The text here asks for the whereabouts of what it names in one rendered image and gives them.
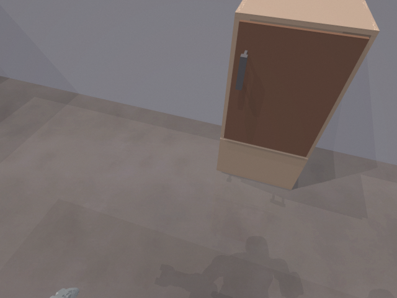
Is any handle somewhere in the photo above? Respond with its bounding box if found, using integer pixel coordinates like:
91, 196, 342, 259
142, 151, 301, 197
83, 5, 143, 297
235, 50, 248, 91

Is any cupboard door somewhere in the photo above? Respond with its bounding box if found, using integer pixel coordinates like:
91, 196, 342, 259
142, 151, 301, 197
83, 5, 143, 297
224, 20, 370, 157

